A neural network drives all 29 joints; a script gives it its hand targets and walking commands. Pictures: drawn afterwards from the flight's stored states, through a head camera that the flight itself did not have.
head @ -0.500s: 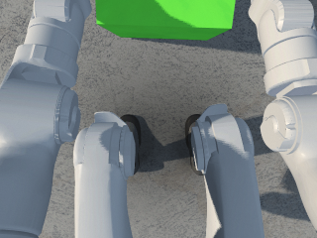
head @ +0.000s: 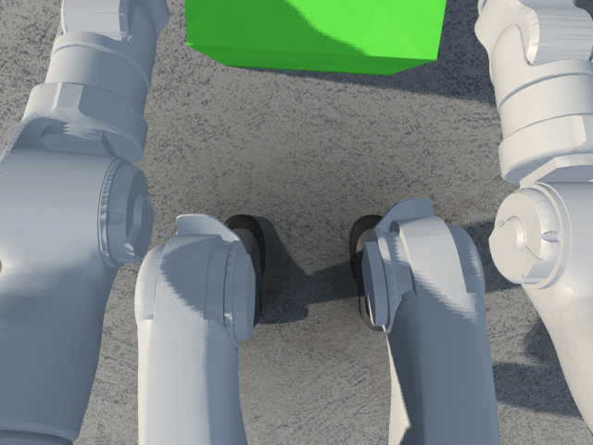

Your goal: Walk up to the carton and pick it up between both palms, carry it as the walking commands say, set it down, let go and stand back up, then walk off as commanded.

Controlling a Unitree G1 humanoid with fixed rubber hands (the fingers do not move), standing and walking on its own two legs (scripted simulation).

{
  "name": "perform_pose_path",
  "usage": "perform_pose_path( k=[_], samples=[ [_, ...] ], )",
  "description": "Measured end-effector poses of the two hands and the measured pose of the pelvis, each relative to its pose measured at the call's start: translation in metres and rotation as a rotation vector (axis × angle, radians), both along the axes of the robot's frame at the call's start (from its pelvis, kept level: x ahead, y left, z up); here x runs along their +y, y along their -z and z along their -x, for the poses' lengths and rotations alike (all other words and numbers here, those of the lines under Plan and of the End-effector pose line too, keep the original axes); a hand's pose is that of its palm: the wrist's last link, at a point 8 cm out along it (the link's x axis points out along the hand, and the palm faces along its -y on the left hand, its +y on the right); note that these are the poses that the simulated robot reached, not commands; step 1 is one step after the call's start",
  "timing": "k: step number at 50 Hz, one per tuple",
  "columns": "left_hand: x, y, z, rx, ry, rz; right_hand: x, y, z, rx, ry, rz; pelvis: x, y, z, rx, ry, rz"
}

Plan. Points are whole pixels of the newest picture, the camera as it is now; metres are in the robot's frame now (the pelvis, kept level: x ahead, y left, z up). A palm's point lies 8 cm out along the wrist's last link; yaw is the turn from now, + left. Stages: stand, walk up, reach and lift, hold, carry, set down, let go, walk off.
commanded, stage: set down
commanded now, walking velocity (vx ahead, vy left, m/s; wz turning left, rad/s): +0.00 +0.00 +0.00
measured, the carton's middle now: out of the picture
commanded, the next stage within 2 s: none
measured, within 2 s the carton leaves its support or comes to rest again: neither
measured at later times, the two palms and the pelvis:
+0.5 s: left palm out of the picture +0.57 +0.14 -0.19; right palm out of the picture +0.54 -0.19 -0.18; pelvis +0.00 +0.00 -0.01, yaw +0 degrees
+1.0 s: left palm out of the picture +0.57 +0.14 -0.19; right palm out of the picture +0.55 -0.19 -0.18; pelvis +0.00 +0.00 +0.00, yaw +0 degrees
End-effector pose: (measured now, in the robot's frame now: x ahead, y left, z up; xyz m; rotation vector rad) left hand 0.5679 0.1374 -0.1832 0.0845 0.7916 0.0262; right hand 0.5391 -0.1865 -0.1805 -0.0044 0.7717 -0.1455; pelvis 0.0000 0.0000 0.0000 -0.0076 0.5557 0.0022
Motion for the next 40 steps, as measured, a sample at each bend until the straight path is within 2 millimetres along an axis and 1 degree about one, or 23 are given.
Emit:
perform_pose_path(
  k=[29, 40],
  samples=[
    [0.0022, 0.0036, -0.0002, -0.004, 0.015, 0.026, -0.0021, 0.0038, 0.0007, -0.008, -0.009, -0.031, 0.0009, 0.0082, -0.0028, -0.018, 0.0, 0.004],
    [0.0025, 0.004, -0.0003, -0.011, 0.018, 0.025, -0.0026, 0.0038, 0.0003, -0.008, -0.018, -0.024, 0.0007, 0.0076, -0.0027, -0.017, 0.001, 0.005]
  ],
)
